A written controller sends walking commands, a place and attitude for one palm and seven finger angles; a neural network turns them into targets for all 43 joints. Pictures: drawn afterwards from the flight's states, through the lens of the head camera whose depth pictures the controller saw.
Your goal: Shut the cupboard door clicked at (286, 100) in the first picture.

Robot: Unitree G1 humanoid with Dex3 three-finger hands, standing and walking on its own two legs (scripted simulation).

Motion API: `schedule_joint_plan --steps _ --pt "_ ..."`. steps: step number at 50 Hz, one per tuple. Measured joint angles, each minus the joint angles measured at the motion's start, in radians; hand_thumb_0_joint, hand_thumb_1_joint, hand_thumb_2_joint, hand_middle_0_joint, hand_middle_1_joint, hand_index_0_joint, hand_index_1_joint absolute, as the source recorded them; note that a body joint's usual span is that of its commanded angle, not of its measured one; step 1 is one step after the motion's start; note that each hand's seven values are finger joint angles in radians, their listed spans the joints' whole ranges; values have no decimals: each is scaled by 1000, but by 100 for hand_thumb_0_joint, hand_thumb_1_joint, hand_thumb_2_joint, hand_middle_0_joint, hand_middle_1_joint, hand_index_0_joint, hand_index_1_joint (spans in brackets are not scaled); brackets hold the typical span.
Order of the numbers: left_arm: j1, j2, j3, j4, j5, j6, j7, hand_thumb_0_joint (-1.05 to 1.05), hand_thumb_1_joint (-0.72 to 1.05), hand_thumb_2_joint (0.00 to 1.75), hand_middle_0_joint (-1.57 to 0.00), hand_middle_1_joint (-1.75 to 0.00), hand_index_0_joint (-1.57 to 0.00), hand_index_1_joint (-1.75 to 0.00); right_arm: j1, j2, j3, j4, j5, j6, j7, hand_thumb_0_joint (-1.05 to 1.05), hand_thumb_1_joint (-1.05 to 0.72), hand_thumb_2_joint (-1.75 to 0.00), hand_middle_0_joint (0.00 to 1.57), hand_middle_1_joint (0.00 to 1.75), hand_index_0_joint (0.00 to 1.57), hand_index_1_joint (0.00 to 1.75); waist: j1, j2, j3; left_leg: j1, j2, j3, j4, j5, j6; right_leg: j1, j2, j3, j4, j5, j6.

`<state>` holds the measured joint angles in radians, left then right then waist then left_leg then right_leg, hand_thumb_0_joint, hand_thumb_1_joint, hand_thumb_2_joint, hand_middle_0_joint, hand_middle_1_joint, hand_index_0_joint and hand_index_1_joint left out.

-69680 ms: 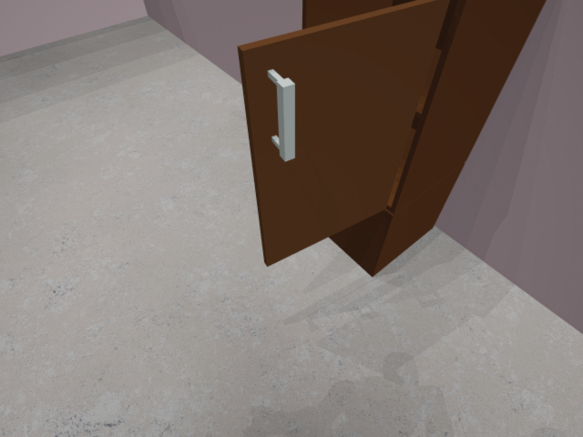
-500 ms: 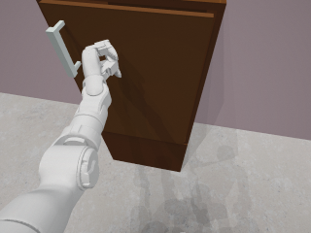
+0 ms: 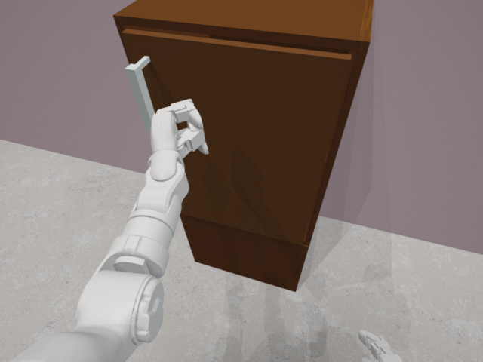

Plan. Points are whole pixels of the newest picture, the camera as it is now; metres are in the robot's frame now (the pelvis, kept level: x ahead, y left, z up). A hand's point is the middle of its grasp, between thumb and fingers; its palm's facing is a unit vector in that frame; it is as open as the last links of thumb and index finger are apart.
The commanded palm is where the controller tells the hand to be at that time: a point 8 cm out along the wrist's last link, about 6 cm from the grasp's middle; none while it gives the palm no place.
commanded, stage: draw the hand back to the body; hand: left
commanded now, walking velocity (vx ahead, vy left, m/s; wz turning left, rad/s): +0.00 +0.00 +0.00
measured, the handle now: (148, 95) +0.59 +0.19 +0.14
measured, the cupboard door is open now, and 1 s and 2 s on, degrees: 0 0 0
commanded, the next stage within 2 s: step back with the hand held close in 1.44 s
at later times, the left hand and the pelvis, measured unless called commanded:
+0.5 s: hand (122, 202) +0.31 +0.17 +0.15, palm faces +0.14 -0.98 -0.16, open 3.1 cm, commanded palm +0.27 +0.22 +0.17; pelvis +0.00 +0.01 +0.01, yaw +0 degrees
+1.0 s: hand out of the picture +0.21 +0.29 +0.16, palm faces +0.42 -0.82 -0.38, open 5.6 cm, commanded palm +0.16 +0.33 +0.18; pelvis +0.01 +0.03 +0.01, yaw +1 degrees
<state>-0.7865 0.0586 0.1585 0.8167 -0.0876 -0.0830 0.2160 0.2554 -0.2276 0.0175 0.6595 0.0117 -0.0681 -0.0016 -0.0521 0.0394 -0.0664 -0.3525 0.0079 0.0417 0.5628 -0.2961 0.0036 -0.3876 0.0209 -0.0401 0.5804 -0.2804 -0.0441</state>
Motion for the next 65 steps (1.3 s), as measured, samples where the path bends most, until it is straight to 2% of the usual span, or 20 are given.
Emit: schedule_joint_plan --steps 3,6,13,19,20,24,27,32,36,44,50,56,61,65 --pt "98 24 2 -89 13 -24 -22 1 90 90 -130 -150 -130 -150 20 0 -2 -4 5 4 -1 1 -91 -90 20 30 20 30 8 4 -1 20 3 8 -7 -2 -1 15 4 8 -4 0 0" --pt "207 51 -8 -201 4 -6 -58 1 90 90 -129 -150 -130 -150 38 -5 -6 -3 16 12 -6 1 -91 -90 20 30 20 30 21 9 2 50 6 12 -19 -2 0 45 8 13 -18 3 0" --pt "408 72 -50 -477 -62 106 -146 2 90 90 -130 -150 -130 -150 36 -23 -10 9 46 20 -40 1 -91 -90 20 30 20 30 58 18 8 133 4 -2 -48 6 4 142 6 0 -66 14 5" --pt "489 85 -65 -594 -74 212 -176 1 90 90 -127 -148 -128 -147 -40 -27 12 -13 54 19 -62 1 -91 -90 20 30 20 30 70 16 17 170 -5 -13 -60 16 11 189 -2 -11 -88 26 11" --pt "514 95 -72 -618 -58 209 -172 1 90 90 -126 -146 -127 -146 -57 -24 15 -20 49 18 -61 1 -91 -90 20 30 20 30 67 16 22 178 -7 -12 -66 19 12 195 -4 -9 -92 28 13" --pt "655 141 -96 -734 -8 117 -159 1 90 90 -119 -139 -120 -139 -101 -5 23 -60 31 11 -51 1 -91 -90 20 30 20 30 61 17 42 206 -14 -4 -104 38 16 216 -10 -1 -119 44 19" --pt "750 167 -97 -820 11 73 -158 1 90 90 -113 -132 -114 -132 -106 7 29 -77 23 18 -46 1 -91 -90 20 30 20 30 72 12 53 223 -17 -4 -126 48 19 235 -12 -1 -141 53 22" --pt "851 199 -70 -921 33 37 -146 1 89 90 -101 -118 -102 -118 -93 11 35 -69 14 28 -42 1 -91 -90 20 30 20 30 98 18 69 246 -21 -12 -143 52 23 268 -15 -9 -174 63 27" --pt "925 213 -34 -993 36 22 -138 1 89 90 -90 -107 -91 -106 -77 11 36 -55 9 37 -40 1 -91 -90 20 30 20 30 105 33 72 259 -28 -14 -154 52 29 284 -21 -10 -188 64 33" --pt "1089 241 50 -1087 32 9 -137 1 89 90 -68 -83 -69 -83 -54 16 26 -35 5 53 -43 1 -91 -90 20 30 20 30 101 39 66 269 -32 -11 -159 43 35 296 -25 -6 -198 59 41" --pt "1200 271 131 -1144 30 6 -124 1 89 90 -52 -65 -53 -65 -45 6 8 -31 3 38 -47 1 -91 -90 20 30 20 30 103 38 59 268 -30 -10 -148 31 37 299 -23 -6 -199 54 44" --pt "1287 297 206 -1188 29 -7 -110 1 89 90 -36 -47 -37 -47 -44 -6 -9 -30 6 17 -51 1 -91 -90 20 30 20 30 116 43 50 266 -32 -13 -141 25 39 302 -25 -9 -198 50 47" --pt "1252 267 196 -1167 36 -10 -94 1 89 90 -27 -38 -28 -37 -58 -14 -12 -22 6 0 -59 1 -91 -90 20 30 20 30 130 43 64 259 -39 -22 -140 33 42 297 -33 -17 -194 53 49" --pt "1226 250 172 -1155 41 -6 -92 1 89 90 -23 -34 -24 -33 -69 -6 -6 -20 3 -8 -62 1 -91 -90 20 30 20 30 129 34 71 257 -40 -23 -146 41 42 292 -34 -18 -193 56 48"
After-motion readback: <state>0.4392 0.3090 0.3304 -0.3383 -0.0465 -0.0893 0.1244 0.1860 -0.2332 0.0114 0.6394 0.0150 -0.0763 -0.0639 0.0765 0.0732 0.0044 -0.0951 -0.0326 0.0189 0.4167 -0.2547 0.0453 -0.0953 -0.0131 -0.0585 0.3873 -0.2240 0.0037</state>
